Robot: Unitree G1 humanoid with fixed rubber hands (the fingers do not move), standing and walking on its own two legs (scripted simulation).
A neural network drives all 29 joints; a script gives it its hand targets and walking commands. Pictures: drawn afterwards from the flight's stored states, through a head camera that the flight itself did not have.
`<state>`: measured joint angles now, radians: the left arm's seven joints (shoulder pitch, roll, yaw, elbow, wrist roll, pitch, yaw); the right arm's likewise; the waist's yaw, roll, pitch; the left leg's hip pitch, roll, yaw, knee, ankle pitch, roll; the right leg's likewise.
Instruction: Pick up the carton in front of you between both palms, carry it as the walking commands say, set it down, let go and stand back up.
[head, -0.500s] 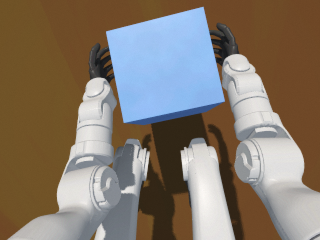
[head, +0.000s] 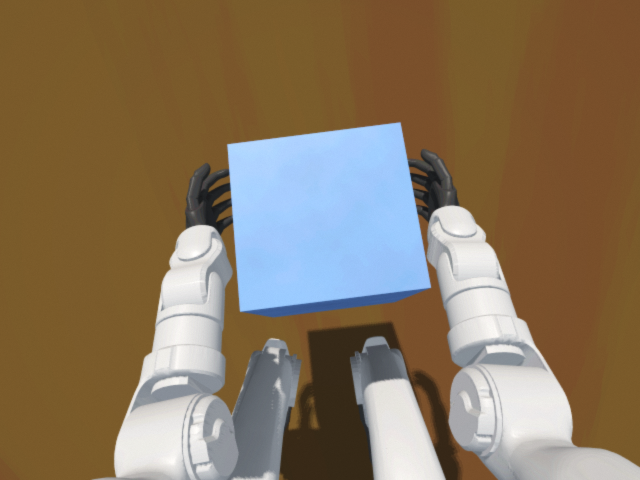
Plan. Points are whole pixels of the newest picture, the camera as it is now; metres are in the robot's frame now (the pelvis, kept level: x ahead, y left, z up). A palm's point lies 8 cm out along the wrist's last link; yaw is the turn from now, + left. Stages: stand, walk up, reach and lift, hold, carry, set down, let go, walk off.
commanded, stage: reach and lift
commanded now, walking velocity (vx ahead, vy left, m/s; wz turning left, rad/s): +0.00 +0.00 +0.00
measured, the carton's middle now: (325, 237) +0.43 +0.00 -0.13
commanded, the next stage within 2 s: hold in 1.90 s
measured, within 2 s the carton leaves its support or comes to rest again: neither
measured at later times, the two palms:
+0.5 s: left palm (142, 195) +0.39 +0.15 +0.11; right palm (498, 188) +0.39 -0.15 +0.11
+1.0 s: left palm (25, 135) +0.36 +0.15 +0.24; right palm (603, 149) +0.35 -0.15 +0.23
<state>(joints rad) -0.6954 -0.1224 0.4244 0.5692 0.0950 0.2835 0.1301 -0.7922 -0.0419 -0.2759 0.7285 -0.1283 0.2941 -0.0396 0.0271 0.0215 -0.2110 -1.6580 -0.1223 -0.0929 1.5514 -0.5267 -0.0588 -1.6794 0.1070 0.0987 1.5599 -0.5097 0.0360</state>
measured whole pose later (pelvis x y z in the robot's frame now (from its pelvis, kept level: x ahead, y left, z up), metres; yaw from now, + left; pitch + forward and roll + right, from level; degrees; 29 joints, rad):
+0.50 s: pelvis +0.05 +0.00 +0.14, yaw -1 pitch +20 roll +0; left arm -0.39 -0.15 0.35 0.58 0.16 0.26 0.08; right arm -0.42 0.08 -0.28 0.64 -0.18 0.27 -0.05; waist 0.02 0.01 -0.20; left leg -0.91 -0.09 -0.13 0.97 -0.41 -0.02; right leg -0.92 0.09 0.13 0.97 -0.40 0.02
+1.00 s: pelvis +0.07 +0.01 +0.21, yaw -1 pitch -2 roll +0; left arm -0.30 -0.16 0.29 0.43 0.28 0.58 0.02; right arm -0.27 0.15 -0.27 0.42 -0.27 0.60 -0.03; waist 0.00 0.00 -0.08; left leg -0.19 -0.06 -0.14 0.47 -0.24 0.00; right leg -0.20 0.05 0.15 0.46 -0.23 0.01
